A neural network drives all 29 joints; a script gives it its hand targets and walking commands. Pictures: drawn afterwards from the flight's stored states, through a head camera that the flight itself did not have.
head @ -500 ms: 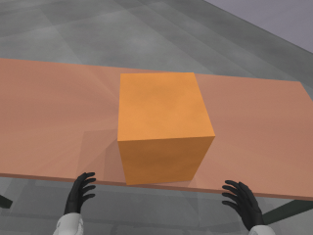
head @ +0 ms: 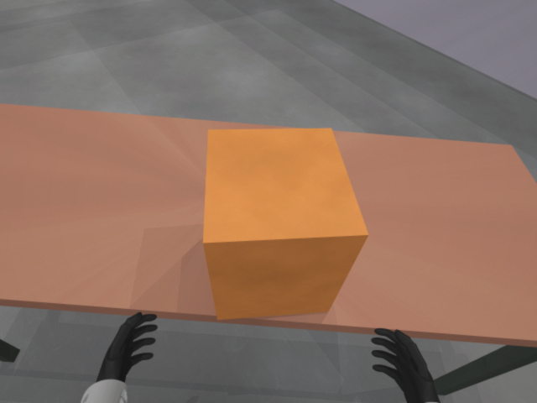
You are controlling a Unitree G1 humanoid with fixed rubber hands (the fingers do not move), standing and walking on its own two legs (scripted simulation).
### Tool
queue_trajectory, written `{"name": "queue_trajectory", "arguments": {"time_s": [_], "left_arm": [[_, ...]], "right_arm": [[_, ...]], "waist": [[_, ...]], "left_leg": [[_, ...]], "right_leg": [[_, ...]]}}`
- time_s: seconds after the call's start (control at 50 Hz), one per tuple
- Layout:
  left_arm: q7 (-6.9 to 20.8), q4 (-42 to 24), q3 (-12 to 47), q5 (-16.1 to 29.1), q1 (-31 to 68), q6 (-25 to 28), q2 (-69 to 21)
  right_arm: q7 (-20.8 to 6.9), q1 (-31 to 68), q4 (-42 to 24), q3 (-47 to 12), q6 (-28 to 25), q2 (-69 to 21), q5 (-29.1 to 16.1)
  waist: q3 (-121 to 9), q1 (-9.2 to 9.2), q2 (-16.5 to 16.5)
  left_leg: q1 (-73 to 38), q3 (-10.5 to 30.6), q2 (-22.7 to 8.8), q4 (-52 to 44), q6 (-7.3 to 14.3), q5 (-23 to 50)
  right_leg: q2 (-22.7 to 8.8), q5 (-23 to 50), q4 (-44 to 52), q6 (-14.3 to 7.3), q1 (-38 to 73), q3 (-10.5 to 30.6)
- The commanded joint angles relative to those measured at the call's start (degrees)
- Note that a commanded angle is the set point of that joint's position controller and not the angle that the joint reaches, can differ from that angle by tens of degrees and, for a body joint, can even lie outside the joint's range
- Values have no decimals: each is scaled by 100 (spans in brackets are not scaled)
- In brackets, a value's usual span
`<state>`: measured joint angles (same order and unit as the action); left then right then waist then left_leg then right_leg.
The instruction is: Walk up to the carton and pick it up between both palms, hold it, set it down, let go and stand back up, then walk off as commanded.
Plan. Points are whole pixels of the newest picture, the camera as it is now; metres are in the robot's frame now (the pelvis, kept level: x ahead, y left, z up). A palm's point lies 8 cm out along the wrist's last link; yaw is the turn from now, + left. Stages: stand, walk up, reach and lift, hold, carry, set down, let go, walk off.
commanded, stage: set down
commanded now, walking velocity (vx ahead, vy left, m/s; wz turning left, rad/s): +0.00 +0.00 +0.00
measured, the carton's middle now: (272, 227) +0.39 +0.06 +0.02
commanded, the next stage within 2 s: let go in 1.00 s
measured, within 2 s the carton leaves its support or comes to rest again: neither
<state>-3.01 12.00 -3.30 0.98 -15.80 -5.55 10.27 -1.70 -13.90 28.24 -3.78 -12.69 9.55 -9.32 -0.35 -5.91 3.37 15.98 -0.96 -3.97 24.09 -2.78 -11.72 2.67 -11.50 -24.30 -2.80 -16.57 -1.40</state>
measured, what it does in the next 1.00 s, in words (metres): stands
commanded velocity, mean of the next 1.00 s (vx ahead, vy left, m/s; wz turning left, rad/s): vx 0.00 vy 0.00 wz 0.00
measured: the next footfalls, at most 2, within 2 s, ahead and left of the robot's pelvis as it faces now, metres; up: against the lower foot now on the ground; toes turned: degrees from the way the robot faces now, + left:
none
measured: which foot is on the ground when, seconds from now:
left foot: down 0.00-1.00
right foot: down 0.00-1.00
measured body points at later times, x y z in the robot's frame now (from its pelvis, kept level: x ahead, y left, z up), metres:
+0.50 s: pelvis +0.02 +0.00 +0.00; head +0.07 +0.03 +0.45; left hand +0.17 +0.25 -0.07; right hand +0.19 -0.19 -0.09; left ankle +0.00 +0.15 -0.74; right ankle +0.01 -0.09 -0.74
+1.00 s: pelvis +0.02 +0.00 +0.00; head +0.07 +0.03 +0.45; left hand +0.17 +0.25 -0.08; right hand +0.18 -0.19 -0.10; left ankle +0.00 +0.15 -0.74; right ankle +0.01 -0.09 -0.74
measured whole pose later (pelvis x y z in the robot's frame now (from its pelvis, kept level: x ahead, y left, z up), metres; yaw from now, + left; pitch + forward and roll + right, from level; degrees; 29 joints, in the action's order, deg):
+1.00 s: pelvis +0.02 +0.00 +0.00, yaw +0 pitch +5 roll +0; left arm 0.8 14.8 -3.3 1.0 -15.8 -10.8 11.7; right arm 0.6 -13.8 41.3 -3.8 -16.3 8.8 -4.5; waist 1.6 -5.5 3.4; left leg 15.7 -1.0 -3.9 24.1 -2.8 -13.2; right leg 2.6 -13.0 -24.3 -2.6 -16.3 -1.4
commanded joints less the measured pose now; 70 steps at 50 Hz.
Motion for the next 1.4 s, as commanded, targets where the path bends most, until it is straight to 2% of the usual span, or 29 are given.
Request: {"name": "queue_trajectory", "arguments": {"time_s": [0.0,0.1,0.4,0.52,0.64,0.92,1.04,1.12,1.38], "left_arm": [[53,-537,170,217,423,119,778],[53,-690,195,228,456,15,859],[319,-105,1,4,140,-70,966],[416,104,-44,-88,159,-109,985],[393,27,-25,-125,199,-123,986],[309,120,166,-168,410,-276,934],[276,186,277,-175,451,-286,885],[261,141,315,-120,384,-248,853],[236,195,310,-166,197,-85,759]], "right_arm": [[231,225,-364,543,-75,315,500],[266,280,-454,606,-52,283,583],[373,141,271,577,-389,296,726],[412,207,620,576,-587,348,771],[411,305,811,646,-693,450,788],[296,595,1013,812,-635,563,856],[248,623,1191,858,-610,602,863],[238,600,1193,928,-643,605,877],[218,609,1210,939,-714,753,883]], "waist": [[-475,642,-381],[-564,610,-437],[-843,669,-432],[-870,702,-498],[-873,727,-576],[-685,723,-646],[-633,774,-687],[-737,776,-618],[-971,839,-743]], "left_leg": [[-1168,-355,529,-587,275,298],[-1176,-356,509,-560,266,330],[-1387,-412,529,-308,148,1099],[-1449,-421,526,-227,95,1274],[-1578,-403,488,-192,67,1356],[-1522,-410,446,-260,123,793],[-1515,-378,419,-249,131,756],[-1541,-349,390,-165,146,908],[-1782,-198,360,-13,164,1484]], "right_leg": [[-431,-307,887,247,705,356],[-416,-270,858,240,701,322],[-373,1572,605,415,1179,174],[-353,1918,545,440,1236,135],[-302,1929,518,430,1110,67],[-254,943,579,328,730,-30],[-235,875,577,303,629,-49],[-219,1037,553,314,693,-48],[-107,1669,506,296,906,-18]]}}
